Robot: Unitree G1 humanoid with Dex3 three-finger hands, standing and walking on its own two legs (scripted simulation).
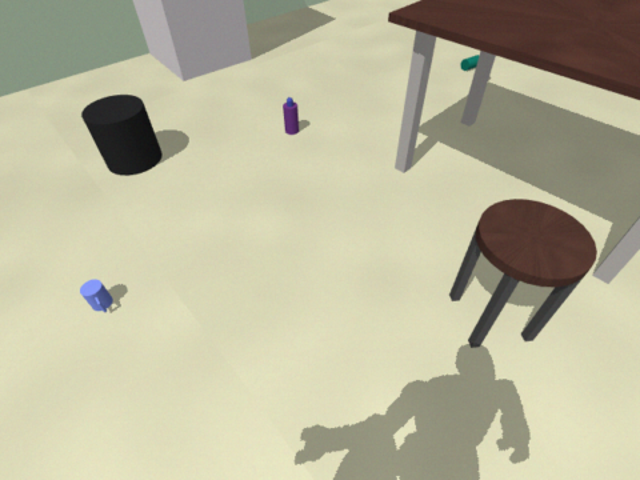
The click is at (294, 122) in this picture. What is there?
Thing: necked bottle
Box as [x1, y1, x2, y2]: [283, 97, 298, 134]
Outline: 289,97 287,98 287,101 283,104 285,131 287,133 293,134 298,131 297,107 296,103 293,102 292,99
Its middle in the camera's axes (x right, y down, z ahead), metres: -0.17 -0.73 +2.23
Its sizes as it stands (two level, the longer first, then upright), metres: 0.081 0.081 0.207
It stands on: the floor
